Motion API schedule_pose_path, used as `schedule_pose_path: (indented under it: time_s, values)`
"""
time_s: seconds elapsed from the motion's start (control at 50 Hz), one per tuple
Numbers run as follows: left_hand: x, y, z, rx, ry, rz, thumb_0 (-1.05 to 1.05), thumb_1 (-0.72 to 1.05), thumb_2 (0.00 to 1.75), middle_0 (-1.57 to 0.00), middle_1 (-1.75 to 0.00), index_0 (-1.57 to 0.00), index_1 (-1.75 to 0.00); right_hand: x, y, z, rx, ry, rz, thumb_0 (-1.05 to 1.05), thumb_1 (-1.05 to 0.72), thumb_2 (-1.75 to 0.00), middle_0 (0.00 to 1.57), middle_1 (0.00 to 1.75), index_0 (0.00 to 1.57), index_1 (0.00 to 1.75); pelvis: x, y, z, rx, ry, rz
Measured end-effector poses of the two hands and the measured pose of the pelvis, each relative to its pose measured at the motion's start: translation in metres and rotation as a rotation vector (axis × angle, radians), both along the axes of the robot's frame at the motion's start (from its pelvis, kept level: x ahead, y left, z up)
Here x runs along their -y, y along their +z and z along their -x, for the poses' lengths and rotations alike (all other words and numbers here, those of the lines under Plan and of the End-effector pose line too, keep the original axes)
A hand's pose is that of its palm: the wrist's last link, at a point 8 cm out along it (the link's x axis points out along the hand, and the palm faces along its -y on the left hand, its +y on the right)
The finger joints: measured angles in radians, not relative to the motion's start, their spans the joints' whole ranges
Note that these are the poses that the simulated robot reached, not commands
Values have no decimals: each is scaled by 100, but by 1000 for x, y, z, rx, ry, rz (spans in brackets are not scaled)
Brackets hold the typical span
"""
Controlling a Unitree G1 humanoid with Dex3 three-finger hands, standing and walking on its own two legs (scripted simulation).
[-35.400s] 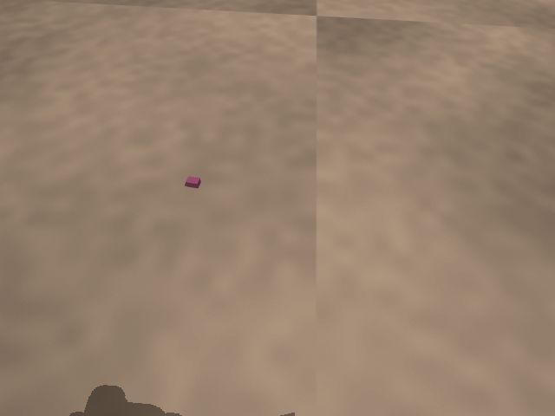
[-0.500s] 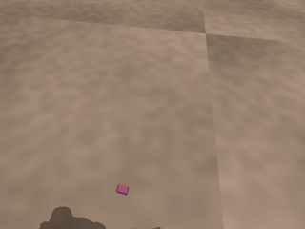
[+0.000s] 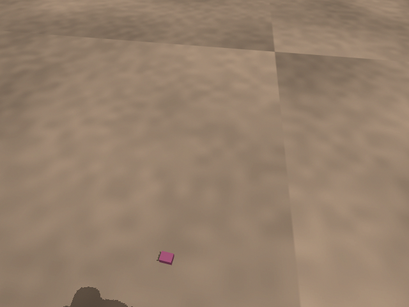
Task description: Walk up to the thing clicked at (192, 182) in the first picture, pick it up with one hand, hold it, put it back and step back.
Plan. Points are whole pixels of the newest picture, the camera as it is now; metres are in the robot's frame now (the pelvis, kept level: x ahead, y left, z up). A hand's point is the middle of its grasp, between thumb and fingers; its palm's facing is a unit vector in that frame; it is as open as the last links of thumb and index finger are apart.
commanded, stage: stand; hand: left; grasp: from above
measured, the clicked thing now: (166, 257) +0.48 +0.19 -0.76
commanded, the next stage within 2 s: step back in 1.50 s
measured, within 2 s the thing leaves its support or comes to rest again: neither
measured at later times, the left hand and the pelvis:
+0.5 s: hand out of the picture +0.08 +0.22 -0.16, palm faces +0.01 -0.94 -0.33, open 7.4 cm; pelvis +0.01 -0.01 +0.00, yaw +0 degrees
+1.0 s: hand out of the picture +0.09 +0.23 -0.15, palm faces +0.00 -0.94 -0.34, open 7.4 cm; pelvis +0.02 -0.02 +0.00, yaw -1 degrees
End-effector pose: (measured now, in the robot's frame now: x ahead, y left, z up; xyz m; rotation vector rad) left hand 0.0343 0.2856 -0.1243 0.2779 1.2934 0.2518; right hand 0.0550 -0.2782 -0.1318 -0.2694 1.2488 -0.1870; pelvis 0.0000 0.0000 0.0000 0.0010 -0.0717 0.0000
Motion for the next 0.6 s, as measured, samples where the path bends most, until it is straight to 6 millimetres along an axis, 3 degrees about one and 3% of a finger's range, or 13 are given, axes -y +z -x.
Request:
schedule_pose_path:
  time_s: [0.16, 0.6]
  values:
    - [7, 1, -5, -8, -2, 3, 1, 91, 90, -20, -30, -20, -30, 8, -1, 2, -23, 2, 2, 1, -90, -90, 20, 30, 20, 30, 7, 1, -3, -5, 0, 1]
    - [16, 6, -43, 49, -33, 7, 1, 91, 90, -21, -30, -20, -30, 21, 4, -19, 8, 9, 12, 0, -90, -90, 20, 30, 20, 30, 16, 2, -12, -15, -9, 1]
